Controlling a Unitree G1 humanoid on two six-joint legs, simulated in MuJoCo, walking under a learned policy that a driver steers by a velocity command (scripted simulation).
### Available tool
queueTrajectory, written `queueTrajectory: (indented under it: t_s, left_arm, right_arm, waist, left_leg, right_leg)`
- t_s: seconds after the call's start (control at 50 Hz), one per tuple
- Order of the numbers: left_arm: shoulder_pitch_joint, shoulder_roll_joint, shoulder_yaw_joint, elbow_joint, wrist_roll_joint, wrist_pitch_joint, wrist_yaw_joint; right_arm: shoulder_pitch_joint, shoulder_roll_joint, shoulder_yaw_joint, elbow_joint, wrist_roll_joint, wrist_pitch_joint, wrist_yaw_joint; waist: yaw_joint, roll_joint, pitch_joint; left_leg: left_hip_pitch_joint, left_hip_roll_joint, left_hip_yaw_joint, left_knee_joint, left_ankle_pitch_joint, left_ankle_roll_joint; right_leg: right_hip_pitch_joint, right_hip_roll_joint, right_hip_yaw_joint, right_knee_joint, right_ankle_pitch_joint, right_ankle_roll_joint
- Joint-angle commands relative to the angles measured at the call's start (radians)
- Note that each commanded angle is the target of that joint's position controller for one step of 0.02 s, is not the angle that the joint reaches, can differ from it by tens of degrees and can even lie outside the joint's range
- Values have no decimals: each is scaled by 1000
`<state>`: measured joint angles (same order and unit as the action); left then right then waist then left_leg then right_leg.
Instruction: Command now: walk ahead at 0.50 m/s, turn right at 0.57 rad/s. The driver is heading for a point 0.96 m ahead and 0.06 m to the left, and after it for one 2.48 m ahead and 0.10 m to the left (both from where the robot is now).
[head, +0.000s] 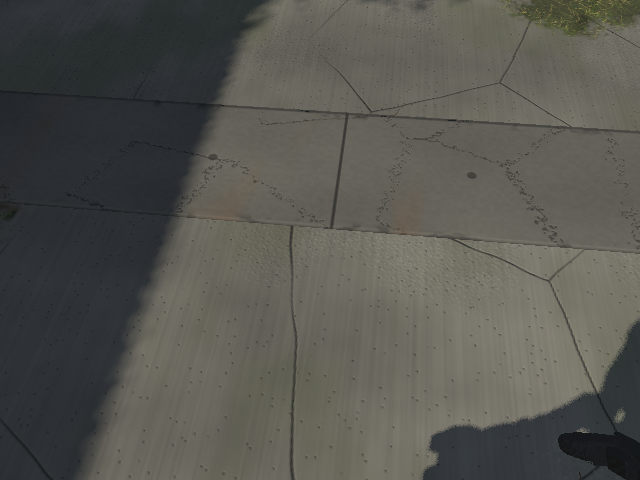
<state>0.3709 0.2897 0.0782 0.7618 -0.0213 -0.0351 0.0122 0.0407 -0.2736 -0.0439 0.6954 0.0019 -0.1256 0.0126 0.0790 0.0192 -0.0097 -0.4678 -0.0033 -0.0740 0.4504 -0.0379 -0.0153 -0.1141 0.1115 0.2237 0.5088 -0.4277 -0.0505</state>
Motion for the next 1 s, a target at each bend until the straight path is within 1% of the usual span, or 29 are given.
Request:
queueTrajectory:
  t_s: [0.02,0.04,0.06,0.08,0.1,0.12,0.16,0.24,0.3,0.36,0.42,0.44,0.46,0.48,0.5,0.52,0.58,0.64,0.74,0.78,0.8,0.82,0.84,0.86,0.88,0.9,0.92,0.96,1.0]
  left_arm:
    - [4,16,-6,-100,5,-20,0]
    - [73,32,-14,-124,-11,-28,0]
    - [40,126,7,-104,-18,-25,0]
    - [-58,149,15,-120,-9,-17,-1]
    - [-99,140,19,-133,3,-11,0]
    - [-102,133,26,-138,9,-4,0]
    - [-68,95,25,-142,0,16,-3]
    - [-119,34,1,-172,12,29,-4]
    - [-179,25,-7,-179,15,20,-22]
    - [-244,44,-1,-202,18,14,-37]
    - [-173,57,11,-172,33,1,-31]
    - [-137,127,27,-171,46,-2,-17]
    - [-100,171,25,-187,82,3,0]
    - [-91,101,2,-182,78,11,2]
    - [-110,81,-2,-165,55,17,-8]
    - [-150,99,5,-160,43,19,-9]
    - [-256,129,18,-152,36,25,3]
    - [-270,116,25,-128,28,15,14]
    - [-278,138,44,-90,8,-8,12]
    - [-308,139,46,-85,-9,-2,6]
    - [-322,117,42,-83,-12,3,6]
    - [-327,70,30,-80,-6,8,4]
    - [-331,-3,11,-96,12,12,-5]
    - [-371,21,15,-148,10,-3,-3]
    - [-387,77,25,-146,-6,-21,-3]
    - [-363,111,34,-134,-5,-29,-2]
    - [-343,119,40,-108,15,-29,5]
    - [-339,104,41,-94,39,-23,12]
    - [-334,68,33,-89,34,-18,10]
  right_arm:
    - [295,-248,-83,-18,-28,-22,-17]
    - [364,-264,-92,18,-12,-4,-9]
    - [318,-174,-69,-5,-1,1,-9]
    - [265,-136,-56,-17,-7,12,-14]
    - [209,-118,-47,-22,-19,18,-14]
    - [171,-95,-39,-20,-22,20,-15]
    - [144,-90,-38,-10,-19,18,-12]
    - [140,-149,-56,30,-10,31,-21]
    - [134,-158,-55,49,5,51,-28]
    - [166,-177,-57,79,20,61,-24]
    - [173,-149,-42,107,36,62,-12]
    - [210,-115,-27,111,15,52,-7]
    - [275,-43,3,101,-22,40,3]
    - [305,-32,16,116,-12,52,7]
    - [280,-114,-8,114,21,73,7]
    - [218,-150,-22,102,28,92,-4]
    - [253,-135,-36,124,14,154,-40]
    - [240,-98,-38,105,12,162,-46]
    - [208,-85,-39,88,7,135,-16]
    - [280,-86,-46,119,11,132,-4]
    - [346,-87,-52,154,9,133,-1]
    - [402,-97,-60,183,8,134,-4]
    - [449,-179,-78,178,1,128,-19]
    - [411,-284,-88,121,-10,106,-11]
    - [353,-252,-82,91,-30,85,-6]
    - [301,-216,-71,76,-20,72,-10]
    - [273,-189,-64,66,-4,73,-15]
    - [261,-162,-54,54,6,82,-32]
    - [295,-154,-55,54,2,89,-48]
  waist:
    - [-162,62,-271]
    - [-139,345,-337]
    - [-157,201,-220]
    - [-166,107,-98]
    - [-140,49,-32]
    - [-109,59,-7]
    - [-74,102,-7]
    - [-69,85,-49]
    - [-89,86,-76]
    - [-108,88,-73]
    - [-56,60,-91]
    - [-55,-1,-142]
    - [-74,-161,-256]
    - [-57,-247,-354]
    - [-49,-208,-325]
    - [-49,-169,-230]
    - [-102,-153,-112]
    - [-101,-196,-70]
    - [-106,-169,-74]
    - [-152,-146,-62]
    - [-176,-110,-44]
    - [-188,-23,0]
    - [-174,233,32]
    - [-156,291,83]
    - [-150,206,96]
    - [-113,187,100]
    - [-99,136,78]
    - [-84,109,28]
    - [-81,84,-26]
  left_leg:
    - [695,296,-327,-12,-111,175]
    - [826,447,-713,-106,-345,277]
    - [739,418,-662,-137,-487,248]
    - [605,378,-488,-137,-341,213]
    - [476,336,-356,-143,-107,201]
    - [401,304,-255,-140,110,195]
    - [319,259,-104,-151,350,194]
    - [319,260,11,-173,510,231]
    - [312,230,94,-168,476,209]
    - [362,246,85,-119,420,193]
    - [335,196,59,15,334,138]
    - [258,135,85,115,194,78]
    - [49,60,116,313,-264,5]
    - [21,51,12,474,-693,-35]
    - [-20,66,-9,536,-712,-50]
    - [-81,71,13,589,-674,-56]
    - [-17,71,45,629,-500,-81]
    - [-4,79,90,583,-390,-50]
    - [113,81,126,317,-333,33]
    - [225,60,172,188,-265,71]
    - [297,28,197,138,-271,93]
    - [340,23,152,48,-318,124]
    - [404,235,-207,-110,-370,210]
    - [399,367,-608,-260,-446,348]
    - [381,375,-590,-289,-402,352]
    - [381,339,-485,-255,-286,304]
    - [381,294,-381,-219,-142,261]
    - [369,241,-254,-187,178,218]
    - [404,206,-178,-143,397,207]
  right_leg:
    - [-378,-46,8,435,132,-17]
    - [-627,-30,-65,679,-185,13]
    - [-708,-97,-36,784,-120,23]
    - [-711,-123,-71,810,-45,35]
    - [-667,-146,-87,780,9,46]
    - [-626,-168,-89,742,26,55]
    - [-553,-181,-131,691,30,73]
    - [-514,-174,-163,468,170,92]
    - [-395,-152,-203,267,328,78]
    - [-347,-132,-215,137,332,53]
    - [-128,-96,-234,-108,488,-5]
    - [39,-197,-147,-95,842,-41]
    - [298,-438,59,9,1267,-169]
    - [297,-545,157,3,1328,-290]
    - [233,-511,127,-45,1080,-298]
    - [170,-461,83,-85,895,-254]
    - [-103,-401,-47,-206,503,-186]
    - [-189,-388,-86,-319,47,-161]
    - [-163,-409,-146,-331,-29,-133]
    - [-211,-402,-185,-289,-115,-100]
    - [-262,-371,-225,-219,-161,-72]
    - [-318,-313,-296,-55,-153,-31]
    - [-507,-202,-407,347,-151,55]
    - [-739,-68,-276,506,-216,72]
    - [-767,-116,-180,582,-147,56]
    - [-766,-143,-166,579,-43,45]
    - [-730,-159,-171,570,26,51]
    - [-634,-154,-179,519,141,74]
    - [-589,-127,-188,468,217,88]
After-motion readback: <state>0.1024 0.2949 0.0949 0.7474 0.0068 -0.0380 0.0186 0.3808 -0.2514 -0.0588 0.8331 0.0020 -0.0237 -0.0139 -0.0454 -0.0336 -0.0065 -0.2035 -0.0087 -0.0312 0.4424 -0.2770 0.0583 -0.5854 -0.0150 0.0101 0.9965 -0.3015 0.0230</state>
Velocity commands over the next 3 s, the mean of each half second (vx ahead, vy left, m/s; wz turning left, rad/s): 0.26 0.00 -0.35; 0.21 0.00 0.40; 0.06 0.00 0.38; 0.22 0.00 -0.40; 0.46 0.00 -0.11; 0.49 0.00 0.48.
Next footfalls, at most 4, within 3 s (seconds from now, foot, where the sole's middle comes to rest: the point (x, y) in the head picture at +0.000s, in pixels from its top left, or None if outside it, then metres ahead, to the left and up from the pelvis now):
0.44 right None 0.29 -0.15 -0.76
0.84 left None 0.27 0.11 -0.76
1.28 right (388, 473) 0.50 -0.05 -0.76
1.58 left None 0.38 0.16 -0.76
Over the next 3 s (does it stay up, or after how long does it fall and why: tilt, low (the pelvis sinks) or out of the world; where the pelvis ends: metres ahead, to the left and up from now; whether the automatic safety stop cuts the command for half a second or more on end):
stays up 1.04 -0.05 0.00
